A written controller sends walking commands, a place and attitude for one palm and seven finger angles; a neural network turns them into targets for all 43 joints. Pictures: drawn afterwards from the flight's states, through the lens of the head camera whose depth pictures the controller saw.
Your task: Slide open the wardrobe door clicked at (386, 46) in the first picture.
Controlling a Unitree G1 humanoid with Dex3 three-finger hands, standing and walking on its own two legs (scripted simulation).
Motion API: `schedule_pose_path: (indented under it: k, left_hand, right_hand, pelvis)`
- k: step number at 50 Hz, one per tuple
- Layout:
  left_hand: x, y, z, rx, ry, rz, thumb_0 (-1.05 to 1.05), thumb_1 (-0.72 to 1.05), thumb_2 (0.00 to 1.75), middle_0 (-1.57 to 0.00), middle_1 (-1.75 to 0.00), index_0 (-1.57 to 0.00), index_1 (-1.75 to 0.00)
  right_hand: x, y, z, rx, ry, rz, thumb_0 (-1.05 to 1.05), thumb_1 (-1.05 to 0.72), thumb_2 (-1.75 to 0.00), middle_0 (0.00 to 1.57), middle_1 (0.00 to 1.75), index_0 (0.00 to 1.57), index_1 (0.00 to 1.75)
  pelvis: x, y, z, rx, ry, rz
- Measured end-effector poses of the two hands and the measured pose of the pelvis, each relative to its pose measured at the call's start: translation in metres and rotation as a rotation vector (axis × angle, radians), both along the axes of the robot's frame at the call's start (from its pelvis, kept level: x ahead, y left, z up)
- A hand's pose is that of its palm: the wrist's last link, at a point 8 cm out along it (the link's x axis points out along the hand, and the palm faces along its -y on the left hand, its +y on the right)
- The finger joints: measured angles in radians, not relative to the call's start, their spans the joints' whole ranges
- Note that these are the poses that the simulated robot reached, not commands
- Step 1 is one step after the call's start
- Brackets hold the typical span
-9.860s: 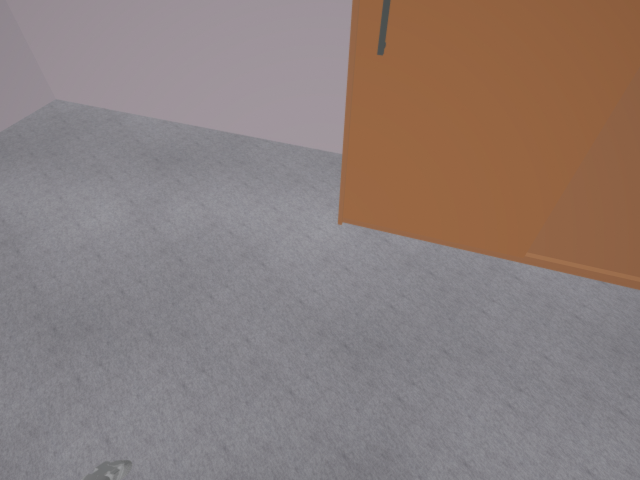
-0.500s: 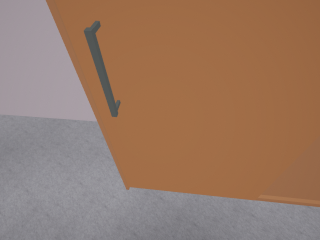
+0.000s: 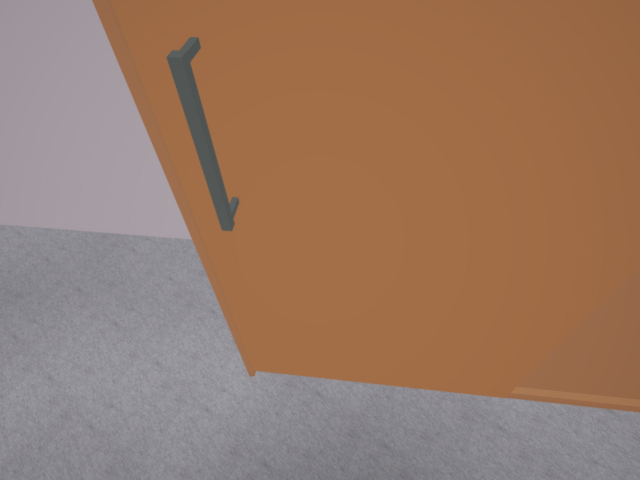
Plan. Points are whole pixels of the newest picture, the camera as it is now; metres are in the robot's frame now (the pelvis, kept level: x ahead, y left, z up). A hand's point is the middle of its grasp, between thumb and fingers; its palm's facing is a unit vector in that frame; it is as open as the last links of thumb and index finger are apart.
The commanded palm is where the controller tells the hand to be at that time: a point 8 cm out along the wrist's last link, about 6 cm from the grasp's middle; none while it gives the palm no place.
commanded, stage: look again from close up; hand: left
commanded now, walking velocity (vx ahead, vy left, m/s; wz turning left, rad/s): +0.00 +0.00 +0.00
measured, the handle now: (212, 148) +0.50 +0.17 +0.16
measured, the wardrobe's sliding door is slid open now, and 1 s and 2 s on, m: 0.00 0.00 0.00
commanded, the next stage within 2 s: raise the hand with hooked fingers in 0.30 s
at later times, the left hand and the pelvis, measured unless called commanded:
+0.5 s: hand out of the picture +0.10 +0.21 -0.11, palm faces +0.22 -0.96 -0.20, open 7.4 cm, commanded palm +0.10 +0.25 -0.06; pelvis -0.01 +0.01 +0.00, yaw +0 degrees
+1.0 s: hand (101, 445) +0.15 +0.24 +0.03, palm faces +0.05 -1.00 -0.06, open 9.7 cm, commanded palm +0.13 +0.29 +0.02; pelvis -0.02 +0.05 -0.06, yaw +5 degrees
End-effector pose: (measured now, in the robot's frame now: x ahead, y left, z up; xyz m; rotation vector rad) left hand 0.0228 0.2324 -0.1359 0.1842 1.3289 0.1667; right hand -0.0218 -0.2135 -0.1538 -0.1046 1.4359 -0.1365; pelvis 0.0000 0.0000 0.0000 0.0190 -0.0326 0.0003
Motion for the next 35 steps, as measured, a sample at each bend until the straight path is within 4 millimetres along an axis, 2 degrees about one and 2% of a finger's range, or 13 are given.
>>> schedule_pose_path:
  k: [21,22,23,25,28,30,32,33,35]
  left_hand:
    - [-0.012,0.002,-0.003,-0.008,0.017,0.009,0.01,0.91,0.90,-0.20,-0.30,-0.20,-0.30]
    - [-0.004,0.005,0.001,-0.014,-0.037,0.060,0.01,0.91,0.89,-0.20,-0.30,-0.20,-0.30]
    - [0.013,0.010,0.013,-0.012,-0.156,0.101,0.02,0.92,0.89,-0.20,-0.30,-0.20,-0.30]
    - [0.056,0.020,0.052,0.027,-0.466,0.102,0.02,0.91,0.89,-0.20,-0.30,-0.20,-0.31]
    - [0.116,0.026,0.115,0.022,-0.862,0.076,0.02,0.88,0.88,-0.20,-0.32,-0.20,-0.33]
    - [0.146,0.026,0.151,-0.008,-1.098,0.018,0.02,0.85,0.86,-0.20,-0.34,-0.20,-0.34]
    - [0.161,0.023,0.170,-0.072,-1.281,-0.048,0.01,0.81,0.85,-0.20,-0.36,-0.20,-0.36]
    - [0.163,0.021,0.172,-0.110,-1.342,-0.088,0.01,0.79,0.84,-0.20,-0.37,-0.20,-0.38]
    - [0.156,0.016,0.165,-0.184,-1.388,-0.176,0.01,0.75,0.83,-0.20,-0.40,-0.20,-0.40]
  right_hand:
    - [-0.002,0.005,0.002,-0.003,0.002,0.000,0.01,-0.91,-0.90,0.20,0.30,0.20,0.30]
    - [0.003,0.004,0.003,-0.011,-0.031,-0.003,0.01,-0.91,-0.90,0.20,0.30,0.20,0.30]
    - [0.011,0.002,0.006,-0.029,-0.097,0.001,0.01,-0.91,-0.90,0.20,0.30,0.20,0.30]
    - [0.035,-0.003,0.012,-0.065,-0.252,0.024,0.01,-0.91,-0.90,0.20,0.30,0.20,0.30]
    - [0.081,-0.011,0.024,-0.097,-0.489,0.038,0.02,-0.91,-0.90,0.20,0.30,0.20,0.30]
    - [0.115,-0.016,0.039,-0.119,-0.648,0.051,0.02,-0.91,-0.90,0.20,0.30,0.20,0.30]
    - [0.147,-0.019,0.057,-0.140,-0.788,0.068,0.02,-0.91,-0.90,0.20,0.30,0.20,0.30]
    - [0.160,-0.020,0.067,-0.147,-0.848,0.081,0.02,-0.91,-0.90,0.20,0.30,0.20,0.30]
    - [0.185,-0.021,0.086,-0.163,-0.948,0.122,0.02,-0.91,-0.90,0.20,0.30,0.20,0.30]
  pelvis:
    - [-0.003,0.005,0.000,-0.007,0.005,-0.001]
    - [-0.004,0.006,-0.001,-0.010,0.005,-0.003]
    - [-0.005,0.007,-0.002,-0.007,-0.003,-0.006]
    - [-0.007,0.010,-0.004,-0.004,-0.008,0.004]
    - [-0.009,0.017,-0.007,-0.006,0.001,0.030]
    - [-0.012,0.020,-0.011,-0.006,0.027,0.033]
    - [-0.014,0.022,-0.017,-0.003,0.058,0.025]
    - [-0.016,0.022,-0.021,-0.002,0.068,0.020]
    - [-0.018,0.024,-0.028,-0.003,0.079,0.017]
